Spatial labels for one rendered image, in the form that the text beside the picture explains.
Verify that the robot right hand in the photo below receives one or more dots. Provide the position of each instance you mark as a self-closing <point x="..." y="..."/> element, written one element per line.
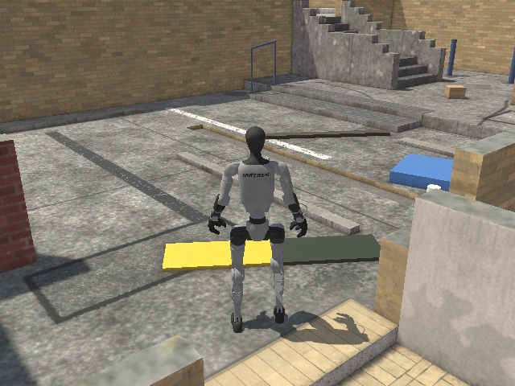
<point x="302" y="226"/>

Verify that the right robot shin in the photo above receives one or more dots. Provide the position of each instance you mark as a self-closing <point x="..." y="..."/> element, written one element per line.
<point x="278" y="280"/>

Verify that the right robot forearm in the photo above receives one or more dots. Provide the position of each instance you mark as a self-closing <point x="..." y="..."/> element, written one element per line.
<point x="296" y="210"/>

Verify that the left robot upper arm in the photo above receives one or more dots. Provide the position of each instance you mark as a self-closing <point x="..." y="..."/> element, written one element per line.
<point x="226" y="183"/>

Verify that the robot right foot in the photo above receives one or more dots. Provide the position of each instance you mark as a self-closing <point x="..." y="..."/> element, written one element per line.
<point x="279" y="317"/>

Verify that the left robot forearm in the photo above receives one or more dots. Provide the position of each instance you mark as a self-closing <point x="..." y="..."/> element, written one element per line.
<point x="217" y="210"/>

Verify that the right robot upper arm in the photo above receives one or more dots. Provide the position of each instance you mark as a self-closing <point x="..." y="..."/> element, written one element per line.
<point x="280" y="168"/>

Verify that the robot left hand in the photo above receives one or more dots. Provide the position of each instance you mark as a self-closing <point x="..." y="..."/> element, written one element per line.
<point x="218" y="223"/>

